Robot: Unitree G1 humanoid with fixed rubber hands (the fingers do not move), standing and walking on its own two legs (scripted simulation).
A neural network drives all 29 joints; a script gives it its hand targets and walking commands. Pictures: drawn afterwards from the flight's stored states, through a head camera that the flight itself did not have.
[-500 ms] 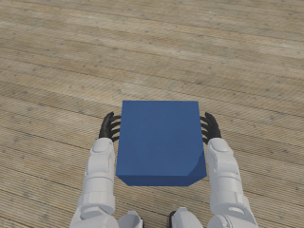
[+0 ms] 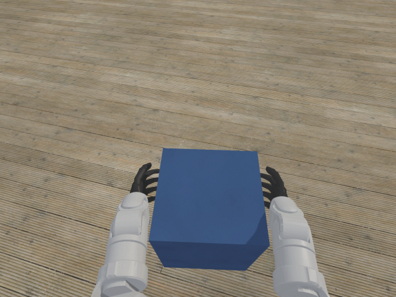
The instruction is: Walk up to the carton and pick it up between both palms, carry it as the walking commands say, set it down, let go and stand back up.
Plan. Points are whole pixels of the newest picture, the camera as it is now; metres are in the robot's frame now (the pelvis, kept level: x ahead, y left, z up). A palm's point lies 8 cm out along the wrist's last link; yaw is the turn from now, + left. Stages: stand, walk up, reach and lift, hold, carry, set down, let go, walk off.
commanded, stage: reach and lift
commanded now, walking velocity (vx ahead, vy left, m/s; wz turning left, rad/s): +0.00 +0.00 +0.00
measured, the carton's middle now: (207, 213) +0.32 -0.01 -0.06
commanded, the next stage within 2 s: hold in 1.42 s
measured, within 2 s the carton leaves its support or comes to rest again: neither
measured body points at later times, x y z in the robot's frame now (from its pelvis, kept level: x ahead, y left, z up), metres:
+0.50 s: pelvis +0.00 +0.00 +0.01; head -0.04 +0.00 +0.46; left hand +0.32 +0.15 +0.06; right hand +0.31 -0.15 +0.05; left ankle +0.01 +0.11 -0.74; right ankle +0.04 -0.11 -0.74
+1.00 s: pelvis +0.00 +0.00 +0.01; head -0.04 +0.00 +0.46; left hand +0.31 +0.15 +0.06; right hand +0.31 -0.15 +0.05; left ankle +0.01 +0.11 -0.74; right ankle +0.04 -0.11 -0.74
